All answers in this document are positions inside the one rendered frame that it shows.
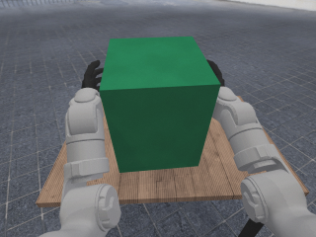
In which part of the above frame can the table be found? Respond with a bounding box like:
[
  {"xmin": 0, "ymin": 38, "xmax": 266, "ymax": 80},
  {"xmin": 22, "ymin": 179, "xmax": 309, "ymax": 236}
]
[{"xmin": 36, "ymin": 96, "xmax": 310, "ymax": 237}]

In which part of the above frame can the left robot upper arm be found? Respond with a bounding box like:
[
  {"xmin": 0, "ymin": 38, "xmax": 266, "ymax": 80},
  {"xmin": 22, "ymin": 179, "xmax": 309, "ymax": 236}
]
[{"xmin": 39, "ymin": 183, "xmax": 121, "ymax": 237}]

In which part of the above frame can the right robot upper arm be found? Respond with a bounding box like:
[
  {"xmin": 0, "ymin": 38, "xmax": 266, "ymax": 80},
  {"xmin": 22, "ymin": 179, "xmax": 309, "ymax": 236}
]
[{"xmin": 240, "ymin": 169, "xmax": 316, "ymax": 237}]

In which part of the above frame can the left robot forearm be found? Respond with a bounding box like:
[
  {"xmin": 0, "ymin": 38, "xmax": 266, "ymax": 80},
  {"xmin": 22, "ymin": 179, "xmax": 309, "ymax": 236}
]
[{"xmin": 59, "ymin": 88, "xmax": 110, "ymax": 225}]

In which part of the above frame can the right robot hand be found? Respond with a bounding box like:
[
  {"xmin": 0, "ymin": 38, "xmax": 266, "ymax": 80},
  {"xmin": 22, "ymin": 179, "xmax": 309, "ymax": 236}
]
[{"xmin": 206, "ymin": 59, "xmax": 225, "ymax": 87}]

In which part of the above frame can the carton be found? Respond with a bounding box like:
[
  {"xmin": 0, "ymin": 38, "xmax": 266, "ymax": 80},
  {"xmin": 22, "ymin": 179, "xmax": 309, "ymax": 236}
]
[{"xmin": 99, "ymin": 37, "xmax": 221, "ymax": 173}]

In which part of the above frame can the left robot hand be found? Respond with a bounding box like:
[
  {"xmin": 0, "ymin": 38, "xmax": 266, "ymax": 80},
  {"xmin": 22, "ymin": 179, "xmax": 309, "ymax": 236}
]
[{"xmin": 81, "ymin": 60, "xmax": 104, "ymax": 98}]

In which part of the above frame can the right robot forearm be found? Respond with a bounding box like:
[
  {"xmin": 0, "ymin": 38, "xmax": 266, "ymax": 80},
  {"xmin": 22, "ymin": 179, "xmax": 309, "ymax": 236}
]
[{"xmin": 212, "ymin": 86, "xmax": 307, "ymax": 207}]

